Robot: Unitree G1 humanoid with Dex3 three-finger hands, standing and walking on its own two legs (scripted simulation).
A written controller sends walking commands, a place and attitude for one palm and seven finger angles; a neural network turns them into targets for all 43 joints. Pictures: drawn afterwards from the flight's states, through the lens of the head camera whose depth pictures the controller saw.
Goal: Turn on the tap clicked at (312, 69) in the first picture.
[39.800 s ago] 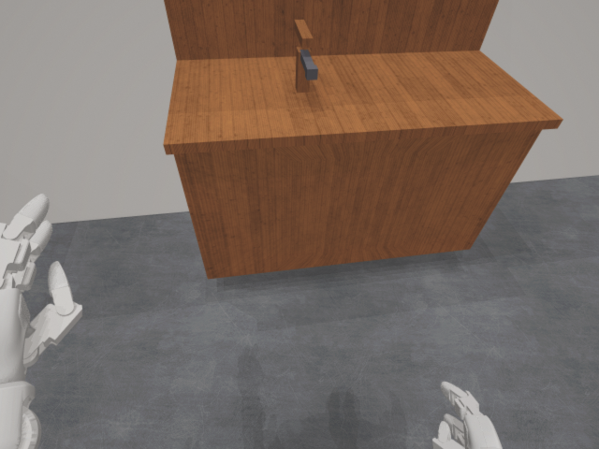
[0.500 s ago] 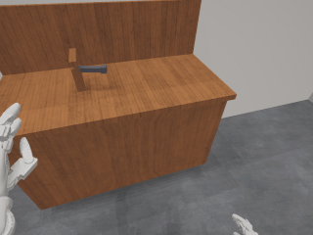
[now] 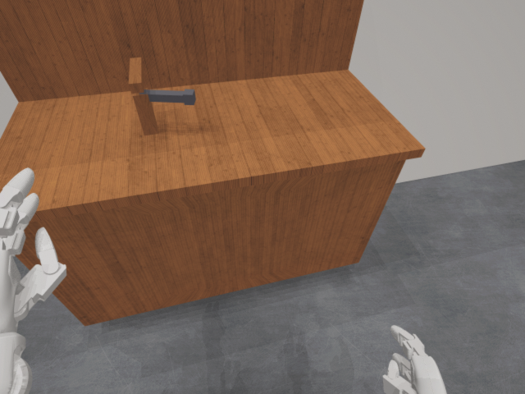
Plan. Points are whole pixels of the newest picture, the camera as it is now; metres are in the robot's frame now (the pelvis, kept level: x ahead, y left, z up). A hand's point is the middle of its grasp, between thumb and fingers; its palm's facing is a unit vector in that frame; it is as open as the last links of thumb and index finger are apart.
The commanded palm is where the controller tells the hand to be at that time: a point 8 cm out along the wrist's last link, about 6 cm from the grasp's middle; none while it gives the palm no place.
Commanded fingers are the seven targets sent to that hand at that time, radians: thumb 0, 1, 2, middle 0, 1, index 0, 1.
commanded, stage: stand and wait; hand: left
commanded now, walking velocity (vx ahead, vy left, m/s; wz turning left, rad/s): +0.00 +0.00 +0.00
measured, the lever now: (189, 97) +0.76 +0.23 +0.07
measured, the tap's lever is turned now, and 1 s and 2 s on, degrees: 74 74 74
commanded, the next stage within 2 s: none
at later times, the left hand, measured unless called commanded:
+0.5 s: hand (50, 255) +0.23 +0.27 +0.16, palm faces +0.40 -0.85 -0.33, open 7.4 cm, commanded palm +0.18 +0.30 +0.18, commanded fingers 0.00 0.90 0.90 -0.20 -0.30 -0.20 -0.30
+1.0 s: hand (51, 253) +0.23 +0.27 +0.16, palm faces +0.40 -0.85 -0.35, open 7.4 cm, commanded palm +0.18 +0.30 +0.18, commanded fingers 0.00 0.90 0.90 -0.20 -0.30 -0.20 -0.30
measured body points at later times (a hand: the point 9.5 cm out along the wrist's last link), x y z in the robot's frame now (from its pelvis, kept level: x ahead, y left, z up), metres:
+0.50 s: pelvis +0.01 +0.03 +0.01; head +0.02 +0.03 +0.46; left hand +0.20 +0.31 +0.18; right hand +0.19 -0.20 -0.07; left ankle +0.04 +0.12 -0.74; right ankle +0.01 -0.11 -0.74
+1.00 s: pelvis +0.01 +0.03 +0.01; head +0.02 +0.02 +0.46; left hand +0.20 +0.31 +0.18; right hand +0.19 -0.21 -0.08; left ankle +0.04 +0.12 -0.74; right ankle +0.01 -0.11 -0.74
